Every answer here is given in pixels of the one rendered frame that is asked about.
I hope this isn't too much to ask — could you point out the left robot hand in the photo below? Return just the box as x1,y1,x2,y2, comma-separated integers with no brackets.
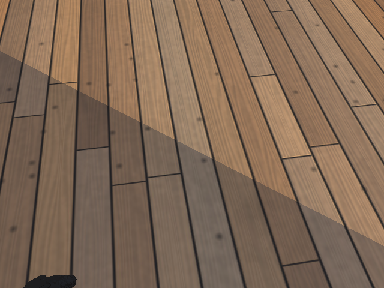
24,275,77,288

